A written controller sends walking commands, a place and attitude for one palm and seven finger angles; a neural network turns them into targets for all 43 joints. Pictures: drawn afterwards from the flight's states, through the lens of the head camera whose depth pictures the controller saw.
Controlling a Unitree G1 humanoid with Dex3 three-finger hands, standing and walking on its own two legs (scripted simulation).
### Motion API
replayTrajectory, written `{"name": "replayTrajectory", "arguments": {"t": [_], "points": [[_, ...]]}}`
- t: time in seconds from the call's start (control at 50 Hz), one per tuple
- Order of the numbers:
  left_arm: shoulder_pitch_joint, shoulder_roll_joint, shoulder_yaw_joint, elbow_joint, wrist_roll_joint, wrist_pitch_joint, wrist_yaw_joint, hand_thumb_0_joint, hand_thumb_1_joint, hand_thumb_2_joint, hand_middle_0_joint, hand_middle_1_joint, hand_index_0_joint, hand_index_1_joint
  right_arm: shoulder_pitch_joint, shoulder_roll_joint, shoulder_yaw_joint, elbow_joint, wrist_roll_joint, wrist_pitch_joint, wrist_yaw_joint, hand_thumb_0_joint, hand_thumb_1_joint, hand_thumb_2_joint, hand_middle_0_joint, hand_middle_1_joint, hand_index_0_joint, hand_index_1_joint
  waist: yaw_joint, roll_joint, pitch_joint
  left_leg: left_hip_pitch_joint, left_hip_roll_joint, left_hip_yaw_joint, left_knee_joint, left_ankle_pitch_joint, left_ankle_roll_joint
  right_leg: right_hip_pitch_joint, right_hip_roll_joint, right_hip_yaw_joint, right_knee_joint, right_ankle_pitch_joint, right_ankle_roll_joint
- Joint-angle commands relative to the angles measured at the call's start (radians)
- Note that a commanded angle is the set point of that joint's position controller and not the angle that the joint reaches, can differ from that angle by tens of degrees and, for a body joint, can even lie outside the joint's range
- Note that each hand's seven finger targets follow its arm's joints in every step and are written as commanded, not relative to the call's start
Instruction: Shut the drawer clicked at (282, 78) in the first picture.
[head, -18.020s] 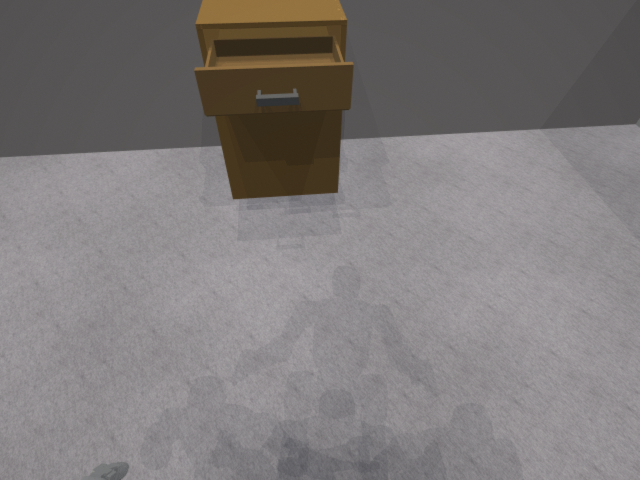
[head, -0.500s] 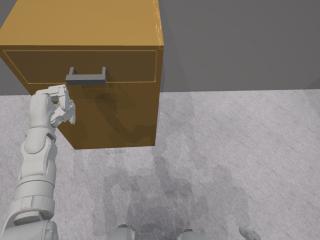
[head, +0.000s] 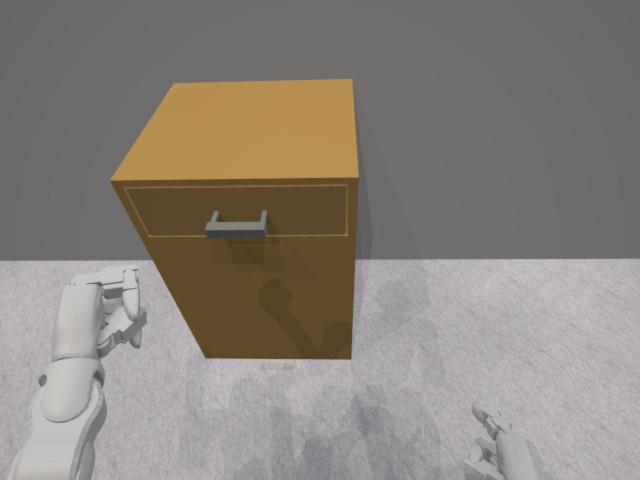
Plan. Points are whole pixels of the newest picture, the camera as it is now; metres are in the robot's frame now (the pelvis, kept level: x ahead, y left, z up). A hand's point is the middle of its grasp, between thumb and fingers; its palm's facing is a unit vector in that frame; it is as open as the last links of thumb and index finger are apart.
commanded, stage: draw the hand back to the body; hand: left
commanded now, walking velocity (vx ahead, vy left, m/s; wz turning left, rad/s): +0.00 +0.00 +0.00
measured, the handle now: (238, 222) +0.62 +0.23 -0.08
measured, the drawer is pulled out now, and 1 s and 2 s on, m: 0.00 0.00 0.00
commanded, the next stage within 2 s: step back with the hand held close in 0.50 s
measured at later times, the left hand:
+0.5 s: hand (66, 368) +0.18 +0.24 +0.17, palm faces +0.42 -0.81 -0.41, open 3.3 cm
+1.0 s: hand (54, 384) +0.17 +0.25 +0.15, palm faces +0.24 -0.82 -0.52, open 3.3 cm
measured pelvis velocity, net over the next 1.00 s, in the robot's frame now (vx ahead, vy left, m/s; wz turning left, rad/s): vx -0.03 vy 0.02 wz -0.02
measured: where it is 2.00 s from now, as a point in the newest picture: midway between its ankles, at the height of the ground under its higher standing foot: outside the picture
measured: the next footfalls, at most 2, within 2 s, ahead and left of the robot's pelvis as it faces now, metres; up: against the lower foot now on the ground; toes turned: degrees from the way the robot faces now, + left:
right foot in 1.82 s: -0.22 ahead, -0.11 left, +0.00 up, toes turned +7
left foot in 1.96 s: -0.09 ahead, +0.11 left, +0.00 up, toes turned +5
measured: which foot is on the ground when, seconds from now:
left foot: down 0.00-1.00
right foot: down 0.00-1.00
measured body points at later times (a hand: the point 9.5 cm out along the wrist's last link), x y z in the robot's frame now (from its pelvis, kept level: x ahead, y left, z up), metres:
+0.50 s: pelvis +0.00 -0.01 +0.01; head -0.02 -0.04 +0.46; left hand +0.15 +0.28 +0.19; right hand +0.20 -0.22 -0.07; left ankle -0.01 +0.12 -0.73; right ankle -0.03 -0.13 -0.73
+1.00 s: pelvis -0.03 +0.02 +0.01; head +0.01 +0.01 +0.46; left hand +0.15 +0.29 +0.18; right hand +0.14 -0.23 -0.08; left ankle -0.01 +0.12 -0.73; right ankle -0.03 -0.13 -0.73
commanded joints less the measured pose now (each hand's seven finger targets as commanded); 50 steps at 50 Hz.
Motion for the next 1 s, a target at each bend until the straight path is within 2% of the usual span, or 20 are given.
{"name": "replayTrajectory", "arguments": {"t": [0.0, 0.06, 0.1, 0.14, 0.2, 0.3, 0.36, 0.4, 0.44, 0.48, 0.54, 0.56, 0.6, 0.62, 0.64, 0.66, 0.7, 0.74, 0.86, 0.98], "points": [[-0.072, 0.169, 0.098, -0.318, 0.0, -0.061, 0.009, 0.0, 0.9, 0.9, -1.4, -1.6, -1.4, -1.6, -0.131, -0.11, -0.05, -0.147, -0.006, -0.082, -0.013, 0.0, -0.9, -0.9, 0.2, 0.3, 0.2, 0.3, 0.008, -0.027, -0.09, 0.16, -0.014, 0.004, -0.139, 0.233, 0.034, 0.044, 0.036, -0.029, -0.146, 0.29, -0.04], [-0.007, 0.214, 0.158, -0.415, 0.0, -0.073, 0.01, 0.0, 0.9, 0.9, -1.4, -1.6, -1.4, -1.6, -0.143, -0.105, -0.052, -0.138, -0.016, -0.103, -0.012, 0.0, -0.9, -0.9, 0.2, 0.3, 0.2, 0.3, 0.02, -0.028, -0.067, 0.181, -0.017, 0.008, -0.16, 0.253, 0.033, 0.069, 0.039, -0.028, -0.183, 0.306, -0.039], [0.043, 0.212, 0.179, -0.471, -0.002, -0.079, 0.012, 0.0, 0.9, 0.9, -1.4, -1.6, -1.4, -1.6, -0.143, -0.094, -0.049, -0.137, -0.02, -0.115, -0.011, 0.0, -0.9, -0.9, 0.2, 0.3, 0.2, 0.3, 0.027, -0.021, -0.063, 0.19, -0.018, 0.008, -0.171, 0.262, 0.034, 0.091, 0.034, -0.03, -0.187, 0.313, -0.039], [0.098, 0.2, 0.184, -0.541, 0.0, -0.087, 0.013, 0.0, 0.9, 0.9, -1.4, -1.6, -1.4, -1.6, -0.146, -0.087, -0.05, -0.135, -0.023, -0.133, -0.008, 0.0, -0.9, -0.9, 0.2, 0.3, 0.2, 0.3, 0.031, 0.024, -0.059, 0.207, -0.018, 0.012, -0.175, 0.285, 0.03, 0.101, 0.033, -0.031, -0.193, 0.331, -0.039], [0.203, 0.19, 0.197, -0.615, 0.0, -0.095, 0.013, 0.0, 0.9, 0.9, -1.4, -1.6, -1.4, -1.6, -0.139, -0.083, -0.054, -0.132, -0.026, -0.155, -0.005, 0.0, -0.9, -0.9, 0.2, 0.3, 0.2, 0.3, 0.036, 0.032, -0.058, 0.229, -0.017, 0.018, -0.173, 0.313, 0.03, 0.114, 0.034, -0.03, -0.205, 0.36, -0.038], [0.34, 0.191, 0.236, -0.68, -0.002, -0.108, 0.01, 0.0, 0.9, 0.9, -1.4, -1.6, -1.4, -1.6, -0.138, -0.082, -0.066, -0.129, -0.027, -0.179, -0.002, 0.0, -0.9, -0.9, 0.2, 0.3, 0.2, 0.3, 0.044, -0.037, -0.022, 0.23, -0.01, 0.024, -0.171, 0.304, 0.033, 0.104, 0.039, -0.029, -0.223, 0.363, -0.031], [0.326, 0.132, 0.198, -0.552, 0.0, -0.094, 0.004, 0.0, 0.9, 0.9, -1.4, -1.6, -1.4, -1.6, -0.134, -0.087, -0.072, -0.108, -0.026, -0.171, -0.009, 0.0, -0.9, -0.9, 0.2, 0.3, 0.2, 0.3, 0.024, -0.115, 0.103, 0.203, -0.008, 0.029, -0.18, 0.238, 0.036, 0.039, 0.043, -0.027, -0.265, 0.285, -0.024], [0.275, 0.142, 0.203, -0.554, 0.005, -0.099, 0.01, 0.0, 0.9, 0.9, -1.4, -1.6, -1.4, -1.6, -0.124, -0.093, -0.072, -0.106, -0.026, -0.166, -0.015, 0.0, -0.9, -0.9, 0.2, 0.3, 0.2, 0.3, 0.021, -0.071, 0.09, 0.21, -0.008, 0.024, -0.189, 0.206, 0.037, 0.04, 0.035, -0.026, -0.259, 0.236, -0.023], [0.26, 0.152, 0.211, -0.565, 0.007, -0.107, 0.013, 0.0, 0.9, 0.9, -1.4, -1.6, -1.4, -1.6, -0.13, -0.091, -0.073, -0.11, -0.03, -0.169, -0.02, 0.0, -0.9, -0.9, 0.2, 0.3, 0.2, 0.3, 0.03, -0.067, 0.05, 0.227, -0.011, 0.022, -0.188, 0.209, 0.042, 0.057, 0.031, -0.022, -0.255, 0.233, -0.024], [0.248, 0.173, 0.22, -0.614, 0.013, -0.116, 0.017, 0.0, 0.9, 0.9, -1.4, -1.6, -1.4, -1.6, -0.136, -0.088, -0.07, -0.111, -0.034, -0.181, -0.023, 0.0, -0.9, -0.9, 0.2, 0.3, 0.2, 0.3, 0.039, -0.018, 0.0, 0.247, -0.014, 0.022, -0.188, 0.231, 0.043, 0.089, 0.025, -0.017, -0.244, 0.262, -0.028], [0.272, 0.186, 0.226, -0.663, 0.014, -0.121, 0.025, 0.0, 0.9, 0.9, -1.4, -1.6, -1.4, -1.6, -0.141, -0.083, -0.067, -0.112, -0.038, -0.2, -0.022, 0.0, -0.9, -0.9, 0.2, 0.3, 0.2, 0.3, 0.051, 0.009, -0.051, 0.256, -0.017, 0.022, -0.18, 0.287, 0.041, 0.13, 0.023, -0.017, -0.224, 0.333, -0.031], [0.277, 0.196, 0.232, -0.666, 0.016, -0.118, 0.026, 0.0, 0.9, 0.9, -1.4, -1.6, -1.4, -1.6, -0.144, -0.084, -0.066, -0.109, -0.039, -0.207, -0.022, 0.0, -0.9, -0.9, 0.2, 0.3, 0.2, 0.3, 0.054, -0.007, -0.043, 0.251, -0.018, 0.02, -0.178, 0.291, 0.04, 0.131, 0.027, -0.017, -0.233, 0.337, -0.032], [0.282, 0.179, 0.221, -0.66, 0.014, -0.116, 0.025, 0.0, 0.9, 0.9, -1.4, -1.6, -1.4, -1.6, -0.146, -0.08, -0.064, -0.105, -0.036, -0.211, -0.021, 0.0, -0.9, -0.9, 0.2, 0.3, 0.2, 0.3, 0.049, -0.004, -0.001, 0.24, -0.015, 0.021, -0.183, 0.29, 0.037, 0.117, 0.028, -0.02, -0.234, 0.338, -0.031], [0.167, 0.309, 0.365, -0.737, 0.018, -0.164, 0.032, 0.0, 0.9, 0.9, -1.4, -1.6, -1.4, -1.6, -0.127, -0.11, -0.07, -0.133, -0.039, -0.177, -0.01, 0.0, -0.9, -0.9, 0.2, 0.3, 0.2, 0.3, 0.001, -0.029, 0.091, 0.154, -0.003, 0.015, -0.151, 0.238, 0.05, 0.017, -0.025, 0.073, -0.292, 0.406, -0.032], [0.288, 0.233, 0.323, -0.604, 0.024, -0.165, 0.025, 0.0, 0.9, 0.9, -1.4, -1.6, -1.4, -1.6, -0.125, -0.089, -0.074, -0.102, -0.041, -0.155, -0.008, 0.0, -0.9, -0.9, 0.2, 0.3, 0.2, 0.3, -0.002, -0.089, 0.092, 0.154, -0.003, 0.004, -0.139, 0.244, 0.048, 0.014, -0.041, 0.06, -0.285, 0.434, -0.034], [0.294, 0.236, 0.316, -0.608, 0.027, -0.171, 0.02, 0.0, 0.9, 0.9, -1.4, -1.6, -1.4, -1.6, -0.138, -0.097, -0.08, -0.113, -0.042, -0.143, -0.005, 0.0, -0.9, -0.9, 0.2, 0.3, 0.2, 0.3, 0.001, -0.085, 0.104, 0.145, -0.007, 0.003, -0.144, 0.268, 0.043, 0.012, -0.04, 0.058, -0.285, 0.47, -0.035], [0.365, 0.176, 0.271, -0.574, 0.029, -0.175, 0.013, 0.0, 0.9, 0.9, -1.4, -1.6, -1.4, -1.6, -0.126, -0.102, -0.089, -0.118, -0.042, -0.117, 0.001, 0.0, -0.9, -0.9, 0.2, 0.3, 0.2, 0.3, -0.008, -0.04, 0.06, 0.153, 0.01, 0.007, -0.165, 0.323, 0.039, 0.035, -0.035, 0.037, -0.255, 0.467, -0.026], [0.421, 0.164, 0.265, -0.576, 0.026, -0.182, 0.011, 0.0, 0.9, 0.9, -1.4, -1.6, -1.4, -1.6, -0.118, -0.105, -0.1, -0.125, -0.041, -0.097, 0.006, 0.0, -0.9, -0.9, 0.2, 0.3, 0.2, 0.3, -0.009, -0.025, -0.001, 0.172, 0.022, 0.01, -0.177, 0.396, 0.043, 0.061, -0.025, 0.018, -0.229, 0.478, -0.016], [0.495, 0.224, 0.317, -0.67, 0.016, -0.196, 0.019, 0.0, 0.9, 0.9, -1.4, -1.6, -1.4, -1.6, -0.134, -0.102, -0.114, -0.164, -0.035, -0.061, 0.002, 0.0, -0.9, -0.9, 0.2, 0.3, 0.2, 0.3, 0.003, -0.05, -0.141, 0.174, 0.028, 0.002, -0.182, 0.53, 0.042, 0.126, -0.008, -0.008, -0.179, 0.544, 0.0], [0.511, 0.239, 0.329, -0.725, 0.016, -0.208, 0.041, 0.0, 0.9, 0.9, -1.4, -1.6, -1.4, -1.6, -0.118, -0.101, -0.118, -0.174, -0.031, -0.065, -0.01, 0.0, -0.9, -0.9, 0.2, 0.3, 0.2, 0.3, -0.001, 0.002, -0.133, 0.1, 0.041, -0.013, -0.2, 0.466, 0.046, 0.117, 0.011, -0.009, -0.142, 0.476, 0.009]]}}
